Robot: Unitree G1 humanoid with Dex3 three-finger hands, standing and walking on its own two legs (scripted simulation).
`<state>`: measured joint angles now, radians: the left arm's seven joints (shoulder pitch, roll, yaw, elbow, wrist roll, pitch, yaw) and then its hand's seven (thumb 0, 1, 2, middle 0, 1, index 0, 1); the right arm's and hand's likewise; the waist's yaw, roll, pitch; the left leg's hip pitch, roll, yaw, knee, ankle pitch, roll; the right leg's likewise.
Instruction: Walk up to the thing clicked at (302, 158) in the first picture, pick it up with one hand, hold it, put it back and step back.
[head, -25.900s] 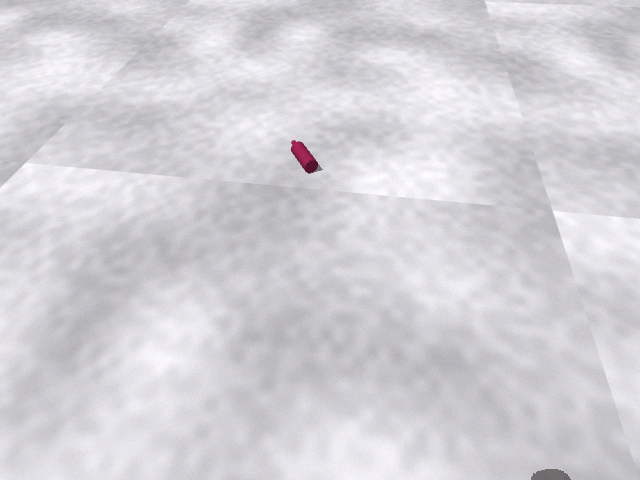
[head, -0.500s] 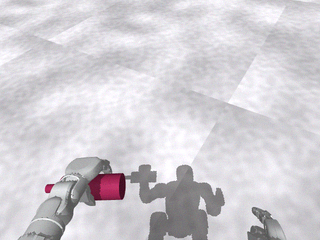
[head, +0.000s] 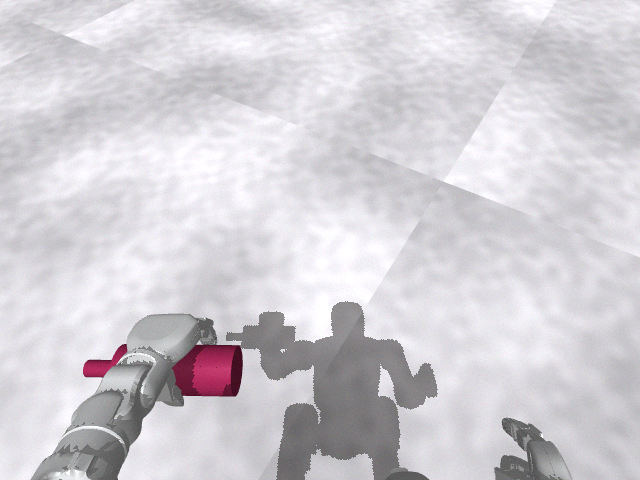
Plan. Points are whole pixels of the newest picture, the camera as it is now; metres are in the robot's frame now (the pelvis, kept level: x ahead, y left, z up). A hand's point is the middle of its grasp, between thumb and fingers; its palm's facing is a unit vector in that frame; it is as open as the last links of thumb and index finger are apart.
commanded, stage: crouch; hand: left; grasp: from above
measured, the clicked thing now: (162, 369) +0.30 +0.25 -0.11
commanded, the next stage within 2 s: lower in 1.62 s
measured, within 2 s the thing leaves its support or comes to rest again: neither
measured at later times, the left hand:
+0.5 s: hand (210, 375) +0.36 +0.24 -0.32, palm faces -0.45 +0.05 -0.89, open 10.0 cm
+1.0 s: hand (223, 387) +0.38 +0.25 -0.49, palm faces -0.47 +0.00 -0.88, open 10.0 cm
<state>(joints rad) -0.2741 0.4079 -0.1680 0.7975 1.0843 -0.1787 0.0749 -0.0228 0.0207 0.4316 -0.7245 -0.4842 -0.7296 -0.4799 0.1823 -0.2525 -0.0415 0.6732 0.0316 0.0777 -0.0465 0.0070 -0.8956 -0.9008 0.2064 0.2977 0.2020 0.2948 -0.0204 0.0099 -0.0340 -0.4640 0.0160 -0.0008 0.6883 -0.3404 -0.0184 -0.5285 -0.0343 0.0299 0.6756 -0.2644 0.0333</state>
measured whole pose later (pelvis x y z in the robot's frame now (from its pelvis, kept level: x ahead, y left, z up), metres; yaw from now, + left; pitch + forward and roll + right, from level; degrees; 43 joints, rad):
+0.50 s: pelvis -0.05 +0.01 -0.19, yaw +0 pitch +32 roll -2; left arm -0.69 0.47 -0.05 1.19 1.20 -0.13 0.33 -0.02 0.03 0.42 -0.69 -0.54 -0.69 -0.53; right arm 0.25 -0.25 -0.07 0.75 -0.04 0.00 -0.02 0.01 -0.90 -0.90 0.21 0.30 0.20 0.29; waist -0.15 0.04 -0.19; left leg -1.58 0.00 -0.04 1.66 -0.63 -0.01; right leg -1.62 -0.03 0.03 1.58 -0.51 0.05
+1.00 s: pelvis -0.06 +0.01 -0.32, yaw +0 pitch +38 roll -5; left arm -0.86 0.58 0.04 1.31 1.29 -0.22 0.38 -0.02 0.03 0.42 -0.70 -0.53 -0.71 -0.51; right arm 0.17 -0.27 -0.03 0.72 -0.11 -0.06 0.10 0.00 -0.90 -0.90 0.21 0.30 0.20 0.30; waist -0.20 0.02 -0.13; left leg -2.04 -0.04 -0.10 2.10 -0.73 -0.02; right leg -2.05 -0.05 0.01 2.00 -0.61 0.07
